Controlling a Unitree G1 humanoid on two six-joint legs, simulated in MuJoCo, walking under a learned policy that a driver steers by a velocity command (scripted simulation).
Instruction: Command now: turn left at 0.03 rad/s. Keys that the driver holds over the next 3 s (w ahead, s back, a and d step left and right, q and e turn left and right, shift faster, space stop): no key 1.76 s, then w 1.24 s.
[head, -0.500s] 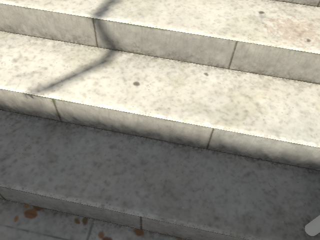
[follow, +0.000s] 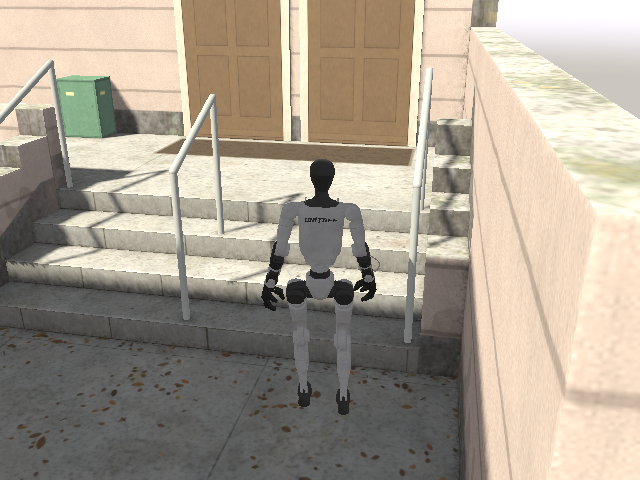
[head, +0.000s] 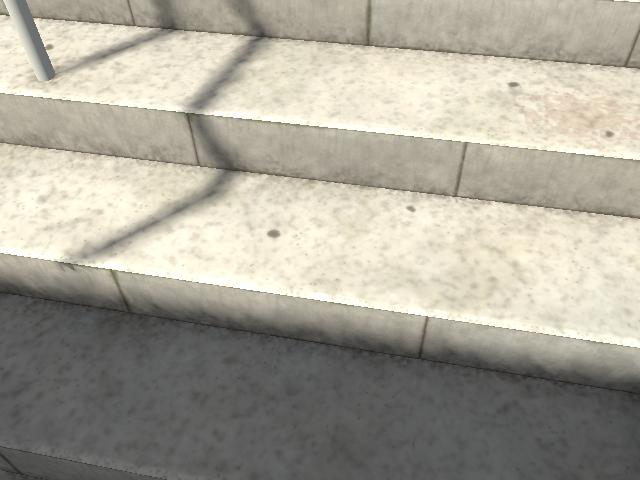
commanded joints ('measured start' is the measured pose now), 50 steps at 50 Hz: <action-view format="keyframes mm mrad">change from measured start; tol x2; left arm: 1 1 113 10 -20 3 -17 0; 20 -65 135 -11 10 4 -4 -9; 50 -14 151 -26 20 6 -5 -5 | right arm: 1 -38 -92 -18 -31 5 -15 2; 21 -71 -128 -18 74 8 -16 -4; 50 -63 -139 -11 123 9 -18 -3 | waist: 1 5 -47 -24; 13 8 -25 -55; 50 8 -21 -43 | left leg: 1 107 84 -102 -56 18 25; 7 135 89 -101 -42 116 21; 12 144 92 -102 -37 143 20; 50 128 97 -108 -51 105 22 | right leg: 1 -84 -63 66 -121 61 -28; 7 -50 -55 61 -120 133 -34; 12 -36 -48 55 -122 153 -36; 50 -46 -31 43 -130 84 -31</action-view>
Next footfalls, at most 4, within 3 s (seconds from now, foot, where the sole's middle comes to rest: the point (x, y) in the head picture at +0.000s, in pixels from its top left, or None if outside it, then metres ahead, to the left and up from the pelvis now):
2.66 right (409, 444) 0.52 -0.12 -0.62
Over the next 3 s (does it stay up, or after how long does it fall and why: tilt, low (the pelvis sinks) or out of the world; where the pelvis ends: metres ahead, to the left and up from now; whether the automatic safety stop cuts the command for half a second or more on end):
stays up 0.52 -0.04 0.15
